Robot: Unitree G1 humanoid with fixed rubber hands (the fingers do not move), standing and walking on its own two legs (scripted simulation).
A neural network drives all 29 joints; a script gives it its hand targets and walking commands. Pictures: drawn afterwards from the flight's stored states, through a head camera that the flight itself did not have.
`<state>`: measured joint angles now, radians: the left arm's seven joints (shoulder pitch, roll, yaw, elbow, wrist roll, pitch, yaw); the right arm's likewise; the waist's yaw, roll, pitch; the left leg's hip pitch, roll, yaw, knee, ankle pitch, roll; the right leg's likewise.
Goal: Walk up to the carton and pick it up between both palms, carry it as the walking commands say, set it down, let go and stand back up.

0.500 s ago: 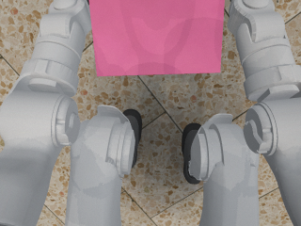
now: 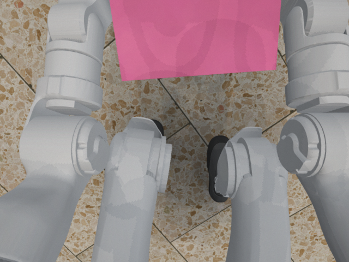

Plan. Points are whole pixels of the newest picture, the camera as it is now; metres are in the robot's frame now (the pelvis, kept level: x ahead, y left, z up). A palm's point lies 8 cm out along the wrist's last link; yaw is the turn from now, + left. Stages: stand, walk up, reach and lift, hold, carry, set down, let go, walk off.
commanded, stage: reach and lift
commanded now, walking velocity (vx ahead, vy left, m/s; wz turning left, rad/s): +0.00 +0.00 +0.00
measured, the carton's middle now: out of the picture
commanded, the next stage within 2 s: none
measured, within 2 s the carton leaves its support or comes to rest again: neither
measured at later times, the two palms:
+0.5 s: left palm out of the picture +0.53 +0.18 -0.09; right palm out of the picture +0.57 -0.11 -0.08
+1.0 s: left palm out of the picture +0.51 +0.18 -0.03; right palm out of the picture +0.55 -0.11 -0.01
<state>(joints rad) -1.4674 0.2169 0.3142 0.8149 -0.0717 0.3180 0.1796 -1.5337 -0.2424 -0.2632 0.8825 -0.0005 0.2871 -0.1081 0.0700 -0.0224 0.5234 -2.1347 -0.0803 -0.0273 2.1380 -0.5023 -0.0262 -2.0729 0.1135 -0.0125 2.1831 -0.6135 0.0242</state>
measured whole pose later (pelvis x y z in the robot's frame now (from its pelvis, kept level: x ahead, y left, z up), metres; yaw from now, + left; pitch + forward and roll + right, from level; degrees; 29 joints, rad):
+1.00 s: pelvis -0.02 +0.00 +0.08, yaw +0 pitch +25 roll -1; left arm -1.37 0.11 0.47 0.54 0.07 0.46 0.13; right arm -1.45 -0.16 -0.34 0.65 -0.08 0.43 -0.07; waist 0.05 -0.03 0.52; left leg -1.86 -0.10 -0.06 1.86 -0.43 -0.05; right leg -1.82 0.15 0.02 1.90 -0.51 0.03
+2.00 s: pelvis -0.02 -0.01 +0.19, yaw +1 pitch +16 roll -1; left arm -1.10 0.03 0.43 0.40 0.07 0.47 0.12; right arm -1.18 -0.08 -0.30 0.53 -0.07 0.43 -0.08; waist 0.05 -0.02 0.52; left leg -1.40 -0.11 -0.10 1.50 -0.39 -0.06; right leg -1.36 0.15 0.05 1.54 -0.46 0.01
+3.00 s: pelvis +0.06 +0.00 +0.32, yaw +1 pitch +16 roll +0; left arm -0.65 -0.15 0.47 0.56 0.23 0.44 0.07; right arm -0.69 0.07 -0.40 0.66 -0.23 0.39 0.02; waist 0.04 -0.02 -0.04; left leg -0.91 -0.09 -0.11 0.96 -0.32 -0.01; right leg -0.87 0.11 0.12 0.98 -0.38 0.01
